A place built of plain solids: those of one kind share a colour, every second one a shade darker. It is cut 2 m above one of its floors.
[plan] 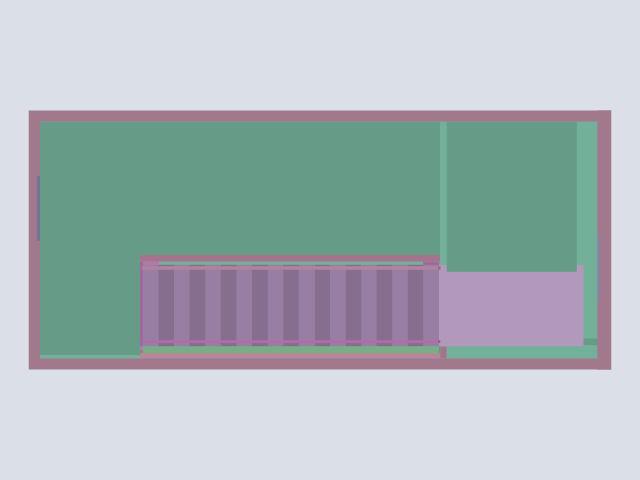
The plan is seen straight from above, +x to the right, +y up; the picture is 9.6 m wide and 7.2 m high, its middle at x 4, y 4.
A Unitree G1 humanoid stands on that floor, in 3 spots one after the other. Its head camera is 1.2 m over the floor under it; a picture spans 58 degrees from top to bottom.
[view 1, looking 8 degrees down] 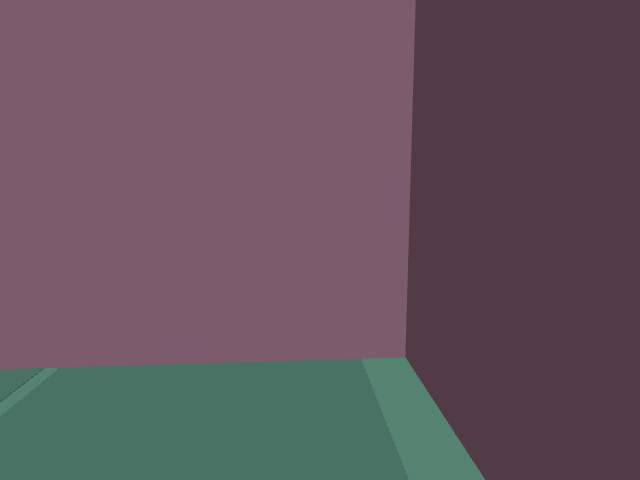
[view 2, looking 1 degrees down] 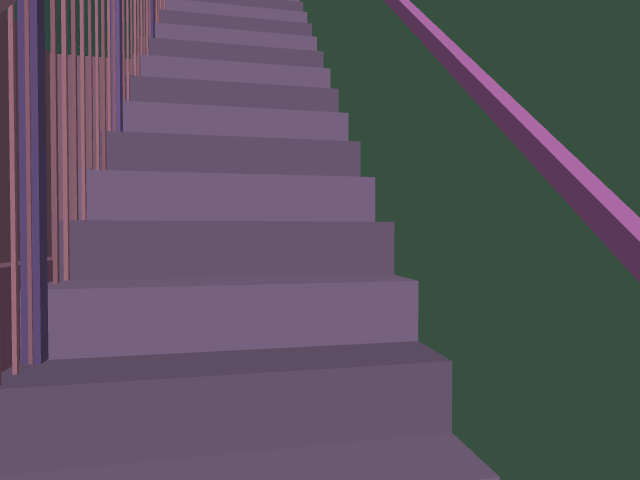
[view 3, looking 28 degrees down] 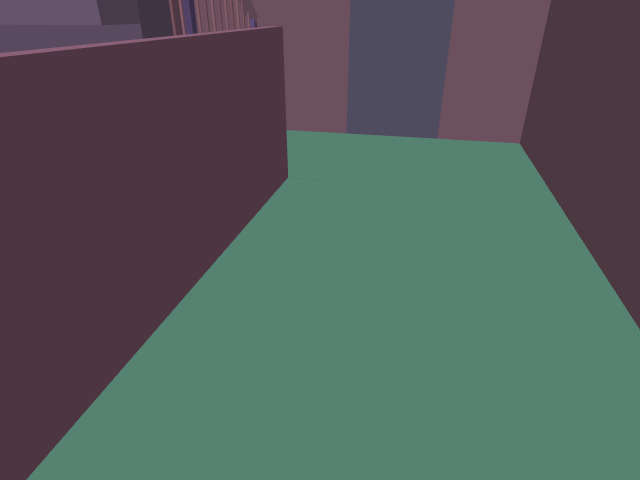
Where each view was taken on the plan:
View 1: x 7.38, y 3.02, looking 86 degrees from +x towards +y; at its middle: wall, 2.79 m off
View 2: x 0.89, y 3.02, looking -11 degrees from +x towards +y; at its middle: tread_slab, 1.65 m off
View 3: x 4.49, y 4.78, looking -167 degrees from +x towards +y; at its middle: floor_slab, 2.56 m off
